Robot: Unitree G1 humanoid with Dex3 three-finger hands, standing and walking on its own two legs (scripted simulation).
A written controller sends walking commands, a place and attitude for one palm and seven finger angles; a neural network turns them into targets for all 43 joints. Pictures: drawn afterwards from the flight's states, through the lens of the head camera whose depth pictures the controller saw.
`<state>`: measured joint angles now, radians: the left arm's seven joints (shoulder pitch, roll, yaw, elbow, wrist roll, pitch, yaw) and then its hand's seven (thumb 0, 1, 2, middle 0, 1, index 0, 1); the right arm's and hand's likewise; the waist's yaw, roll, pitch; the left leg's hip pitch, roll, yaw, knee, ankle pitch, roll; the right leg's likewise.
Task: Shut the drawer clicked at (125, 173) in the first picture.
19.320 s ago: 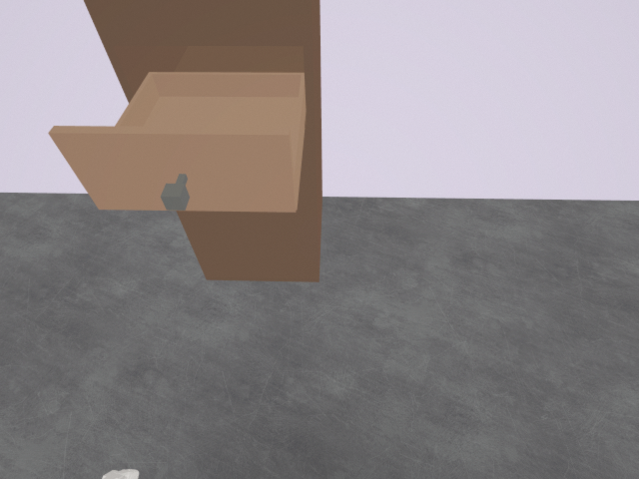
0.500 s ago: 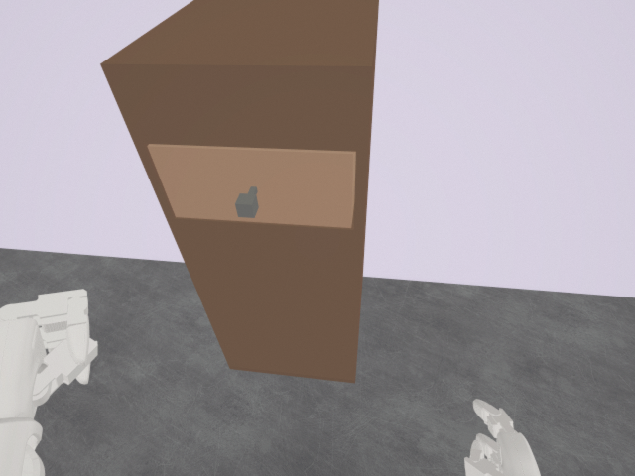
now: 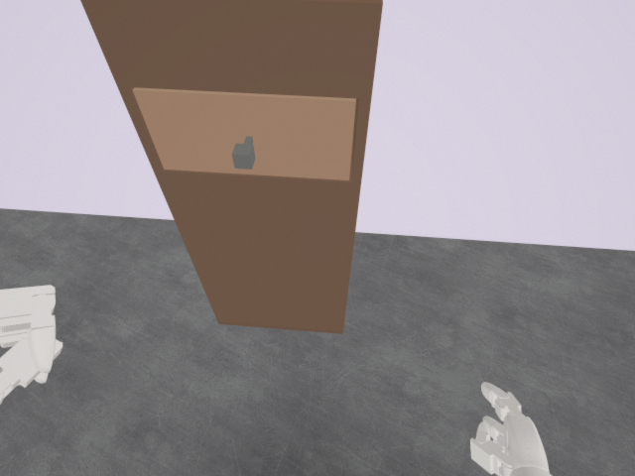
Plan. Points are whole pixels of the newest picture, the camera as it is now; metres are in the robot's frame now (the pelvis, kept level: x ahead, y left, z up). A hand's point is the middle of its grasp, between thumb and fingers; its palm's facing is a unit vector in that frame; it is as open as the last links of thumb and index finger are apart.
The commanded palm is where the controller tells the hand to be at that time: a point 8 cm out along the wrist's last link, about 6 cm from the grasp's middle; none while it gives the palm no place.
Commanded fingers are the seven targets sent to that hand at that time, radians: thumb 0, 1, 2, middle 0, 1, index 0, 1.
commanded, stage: step back with the hand held close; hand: left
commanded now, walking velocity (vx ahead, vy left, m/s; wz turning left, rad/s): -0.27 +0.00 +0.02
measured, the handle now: (245, 150) +0.63 +0.19 +0.03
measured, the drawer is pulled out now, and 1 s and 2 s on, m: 0.00 0.00 0.00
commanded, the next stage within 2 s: stop stepping back and stand still in 1.02 s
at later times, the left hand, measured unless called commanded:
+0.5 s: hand (23, 420) +0.13 +0.24 +0.16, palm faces +0.34 -0.79 -0.51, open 3.3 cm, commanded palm +0.06 +0.28 +0.18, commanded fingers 0.00 0.90 0.90 -1.40 -1.60 -1.40 -1.60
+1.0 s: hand out of the picture +0.07 +0.26 +0.18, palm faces +0.27 -0.88 -0.40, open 3.3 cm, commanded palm +0.02 +0.30 +0.18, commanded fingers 0.00 0.90 0.90 -1.40 -1.60 -1.40 -1.60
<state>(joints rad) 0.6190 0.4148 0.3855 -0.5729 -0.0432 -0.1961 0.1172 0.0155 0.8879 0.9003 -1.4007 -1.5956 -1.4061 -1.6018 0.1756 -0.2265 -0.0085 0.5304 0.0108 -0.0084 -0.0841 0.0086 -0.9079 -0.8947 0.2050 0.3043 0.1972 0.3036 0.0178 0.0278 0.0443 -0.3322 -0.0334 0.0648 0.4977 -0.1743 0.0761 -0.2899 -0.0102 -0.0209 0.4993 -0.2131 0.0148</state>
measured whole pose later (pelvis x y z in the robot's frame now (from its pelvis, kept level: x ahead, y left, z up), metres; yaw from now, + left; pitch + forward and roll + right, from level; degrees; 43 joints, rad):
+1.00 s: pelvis -0.13 +0.03 +0.01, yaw -3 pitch +6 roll -6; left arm 0.61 0.44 0.37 -0.69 -0.06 -0.27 0.11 0.02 0.89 0.90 -1.40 -1.60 -1.41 -1.60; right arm 0.17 -0.14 0.02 0.61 -0.04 -0.15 -0.05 0.01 -0.90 -0.89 0.21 0.30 0.20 0.30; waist 0.03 -0.02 -0.03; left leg -0.44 0.04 0.04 0.23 0.11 0.08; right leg -0.18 0.07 -0.01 0.66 -0.54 -0.01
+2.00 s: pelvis -0.28 +0.08 +0.00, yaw -1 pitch -3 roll -1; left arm 0.62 0.43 0.40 -0.63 -0.02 -0.20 0.16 0.02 0.89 0.90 -1.40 -1.60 -1.41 -1.60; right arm 0.27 -0.16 0.02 0.62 0.00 -0.14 -0.07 0.01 -0.91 -0.89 0.20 0.30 0.20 0.30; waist -0.02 -0.02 0.02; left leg -0.26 0.06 0.04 0.55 -0.25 -0.01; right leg -0.31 0.00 -0.09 0.66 -0.41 0.00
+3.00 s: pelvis -0.29 +0.09 +0.01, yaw +3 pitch -2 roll +0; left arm 0.25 0.17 0.02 1.11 0.01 0.02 0.02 0.01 0.91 0.90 -0.24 -0.35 -0.25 -0.36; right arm 0.29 -0.14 -0.02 1.10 -0.02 0.02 -0.03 0.00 -0.91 -0.89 0.20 0.30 0.20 0.30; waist -0.01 0.03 0.07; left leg -0.24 -0.01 -0.01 0.44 -0.17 0.01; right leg -0.22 0.00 0.03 0.44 -0.19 0.01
